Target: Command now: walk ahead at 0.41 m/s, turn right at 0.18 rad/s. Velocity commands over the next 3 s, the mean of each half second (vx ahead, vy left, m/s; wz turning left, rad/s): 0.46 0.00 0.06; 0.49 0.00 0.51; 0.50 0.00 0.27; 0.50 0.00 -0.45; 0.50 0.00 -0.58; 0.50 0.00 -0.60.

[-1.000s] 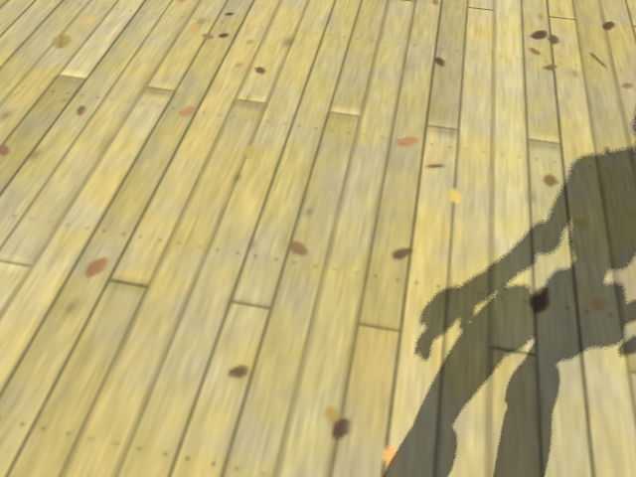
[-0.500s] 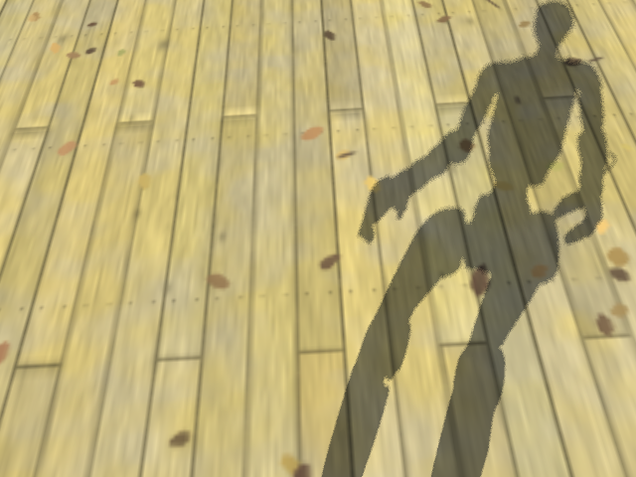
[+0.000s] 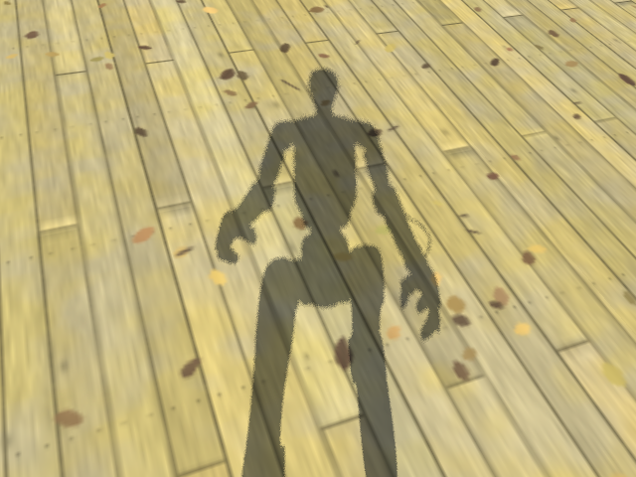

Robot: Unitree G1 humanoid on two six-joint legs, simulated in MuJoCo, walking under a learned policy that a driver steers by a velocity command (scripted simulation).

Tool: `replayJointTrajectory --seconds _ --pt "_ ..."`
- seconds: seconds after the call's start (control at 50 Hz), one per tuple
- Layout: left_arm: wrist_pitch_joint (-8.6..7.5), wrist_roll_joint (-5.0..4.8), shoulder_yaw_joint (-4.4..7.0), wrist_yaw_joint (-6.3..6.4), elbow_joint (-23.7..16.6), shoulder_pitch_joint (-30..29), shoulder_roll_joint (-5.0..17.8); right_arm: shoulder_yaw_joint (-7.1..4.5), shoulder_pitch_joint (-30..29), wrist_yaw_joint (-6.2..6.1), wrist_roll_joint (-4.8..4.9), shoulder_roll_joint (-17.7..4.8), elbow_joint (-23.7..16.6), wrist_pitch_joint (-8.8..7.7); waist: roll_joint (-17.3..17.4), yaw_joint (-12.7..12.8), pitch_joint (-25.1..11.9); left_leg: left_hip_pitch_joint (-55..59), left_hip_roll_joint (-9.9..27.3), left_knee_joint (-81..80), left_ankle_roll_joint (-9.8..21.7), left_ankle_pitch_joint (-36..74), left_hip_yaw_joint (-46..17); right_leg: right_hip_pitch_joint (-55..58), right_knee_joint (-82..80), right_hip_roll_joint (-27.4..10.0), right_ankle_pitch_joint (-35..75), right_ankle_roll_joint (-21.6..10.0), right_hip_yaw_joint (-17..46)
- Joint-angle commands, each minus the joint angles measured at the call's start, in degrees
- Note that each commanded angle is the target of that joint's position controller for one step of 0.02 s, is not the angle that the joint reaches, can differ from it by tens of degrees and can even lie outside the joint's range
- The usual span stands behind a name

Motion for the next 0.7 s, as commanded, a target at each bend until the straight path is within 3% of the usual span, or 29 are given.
replayJointTrajectory --seconds 0.02,0.08,0.12,0.16,0.18,0.2,0.22,0.24,0.26,0.28,0.3,0.32,0.36,0.4,0.48,0.54,0.6,0.64,0.66,0.68,0.7 --pt "-1.95 -0.6 -0.73 -0.82 -7.63 -11.92 0.38 -1.7 -0.08 -0.09 0.32 -10.36 -2.83 -0.5 11.22 -1.84 7.5 0.07 10.57 -8.55 8.77 3.48 -8.46 -3.91 -9.99 -0.72 2.67 0.76 -3.8" --pt "-2.28 -1.17 -0.78 -1.66 -8.26 -13.66 0.82 -1.88 1.93 0.38 0.93 -11.83 -2.29 -0.09 11.42 -2.58 8.23 -0.52 11.64 -7.04 9.11 5.52 -7.54 2.31 -16.58 0.48 0.3 0.02 -5.83" --pt "-2.53 -1.42 -0.64 -2.05 -8.73 -13.72 1.57 -2.04 2.71 0.6 1.51 -12.21 -1.82 0.36 11.94 -1.78 8.69 0.68 13.45 -5.39 9.09 7.9 -8.66 5.34 -20.07 0.97 -1.91 -1.74 -5.96" --pt "-2.64 -1.34 0.42 -1.95 -7.25 -7.64 3.64 -2.27 1.08 0.49 1.84 -13.06 -1.91 0.83 11.72 3.19 5.56 0.67 13.42 0.66 7.65 21.58 -7.04 15.9 -24.71 2.67 -0.82 -4.36 -6.88" --pt "-2.49 -1.11 1.78 -1.43 -4.75 0.01 6.12 -1.98 0.89 0.45 1.73 -12.14 -2.08 0.77 9.53 6.95 0.35 -1.32 10.64 9.91 6.18 30.47 -3.71 27.4 -26.18 3.25 -0.22 -6.16 -6.8" --pt "-2.15 -0.36 2.9 -0.69 -2.72 10.84 9.27 -0.9 -0.67 0.5 0.66 -9.46 -3.73 0.33 4.95 12.14 -8.46 -11.79 8.05 25.9 3.83 23.6 -0.9 44.93 -24.06 -5.23 -1.32 -9.44 2.44" --pt "-1.65 0.39 3.98 -0.53 -1.53 16.1 15.58 1.19 2.43 0.57 -0.07 -2.9 -6.41 -1.07 -12.97 11.01 -15.87 -33.99 -1.1 47.41 -0.1 -6.56 2.35 61.69 -29.2 -20.48 -9.61 -17.88 28.82" --pt "-1.78 0.66 2.71 -0.69 -0.99 16.74 10.69 -0.04 1.06 0.77 1.48 -7.44 -5.57 -2.28 -10.73 11.99 -16.18 -39.68 -0.31 56.31 0.35 -16.96 -5.36 58.37 -34.32 -22.19 -14.35 -19.05 36.94" --pt "-2.02 0.48 1.51 -0.81 -0.98 12.53 7.8 -0.98 -2.44 1.11 2.79 -10.27 -6.74 -2.52 -8.25 10.59 -7.64 -43.15 2.69 58.54 1.29 -12.82 -5.23 51.79 -34.66 -20.28 -12.28 -16.6 27.61" --pt "-2.12 0.41 0.82 -0.93 -1.32 8.8 5.71 -0.87 -4.74 1.14 2.58 -9.64 -6.72 -2.27 -4.78 9.14 -3.65 -41.27 4.92 56.74 1.55 -7.98 -4.17 44.64 -36.0 -17.1 -9.1 -14.76 19.89" --pt "-2.28 0.56 0.34 -1.19 -1.3 5.6 4.21 -0.95 -5.89 1.13 1.68 -8.72 -6.69 -1.8 -3.09 7.54 0.08 -39.83 6.14 53.61 1.26 -4.45 -3.83 38.49 -38.3 -14.65 -6.1 -13.8 14.93" --pt "-2.71 0.88 0.1 -1.3 -1.11 3.47 3.19 -1.14 -5.26 1.14 1.35 -7.91 -6.35 -0.97 -3.96 5.68 1.85 -36.67 7.23 51.73 1.08 -1.88 -4.35 33.87 -40.37 -12.91 -2.64 -12.84 10.76" --pt "-3.77 0.92 0.42 -1.37 0.03 2.16 3.21 -0.75 -3.96 1.25 1.46 -5.2 -6.01 0.52 -3.54 3.72 3.37 -34.34 6.86 50.71 0.29 0.98 -4.66 29.25 -43.06 -12.31 4.03 -12.9 5.49" --pt "-4.5 1.27 0.78 -1.16 1.33 2.55 3.76 -0.88 -5.3 1.04 1.3 -4.8 -6.88 1.24 -1.85 3.25 4.74 -36.34 6.12 48.01 -0.55 4.62 -6.05 28.33 -44.12 -12.32 9.35 -12.97 1.11" --pt "-4.68 1.17 1.09 -0.42 3.01 2.79 5.09 -0.48 -12.09 1.98 0.87 -4.15 -9.59 0.79 -0.75 4.6 6.78 -35.35 4.53 32.28 -0.33 17.95 -4.49 28.18 -45.18 -10.52 12.05 -11.0 -6.91" --pt "-4.33 0.54 1.54 0.23 4.69 5.7 6.76 0.29 -18.84 3.14 0.72 -3.14 -12.48 0.62 0.79 7.32 8.64 -34.43 3.86 24.39 0.84 21.5 -1.27 31.05 -45.61 -12.06 12.19 -10.3 -9.62" --pt "-2.99 -0.27 2.02 0.55 6.2 7.8 7.9 0.2 -22.65 4.21 0.9 -3.92 -15.59 0.67 0.83 8.12 9.13 -37.1 3.16 20.44 2.77 16.55 0.33 39.19 -42.01 -14.26 17.12 -9.21 -11.15" --pt "-1.88 -0.33 2.34 0.92 6.33 7.62 9.29 -0.39 -22.61 4.78 0.98 -5.18 -17.22 0.81 -0.66 6.93 7.14 -33.84 0.54 19.47 4.58 10.59 3.52 42.47 -36.21 -14.69 32.01 -7.95 -12.79" --pt "-1.33 -0.28 2.56 1.23 6.17 7.46 10.29 -1.04 -20.62 4.83 1.02 -6.39 -17.45 1.04 -2.18 5.55 4.58 -29.7 -1.69 19.98 5.7 7.18 5.55 43.57 -31.2 -14.49 42.54 -7.21 -13.52" --pt "-0.7 -0.18 2.62 1.51 5.97 7.14 10.92 -2.18 -15.05 4.71 1.12 -8.41 -16.63 1.26 -3.02 2.35 0.86 -22.12 -4.26 19.9 7.11 4.84 6.99 42.97 -22.57 -13.68 49.99 -6.38 -14.34" --pt "-0.4 -0.34 2.29 1.87 5.59 6.52 10.73 -3.97 -5.92 4.05 1.25 -11.55 -14.64 1.42 -2.11 -2.69 -3.97 -7.98 -6.33 16.63 9.31 7.53 6.49 36.99 -9.89 -11.56 48.36 -4.51 -15.7"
